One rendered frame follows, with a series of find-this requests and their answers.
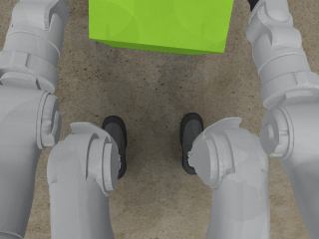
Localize robot left upper arm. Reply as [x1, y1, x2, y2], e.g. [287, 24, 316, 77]
[0, 85, 62, 239]

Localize robot right hand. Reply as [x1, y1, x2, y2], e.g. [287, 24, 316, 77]
[247, 0, 259, 12]

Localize robot right thigh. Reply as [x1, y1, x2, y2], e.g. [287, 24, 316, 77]
[198, 127, 270, 239]

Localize carton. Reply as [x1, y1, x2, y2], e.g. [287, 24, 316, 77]
[89, 0, 234, 55]

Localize robot right forearm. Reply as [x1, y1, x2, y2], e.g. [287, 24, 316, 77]
[245, 0, 319, 110]

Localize robot right upper arm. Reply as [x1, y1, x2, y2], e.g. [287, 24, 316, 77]
[259, 103, 319, 239]

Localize robot left forearm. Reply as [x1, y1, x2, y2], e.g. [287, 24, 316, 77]
[0, 0, 71, 95]

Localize robot left shin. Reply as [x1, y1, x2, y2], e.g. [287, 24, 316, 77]
[47, 121, 122, 186]

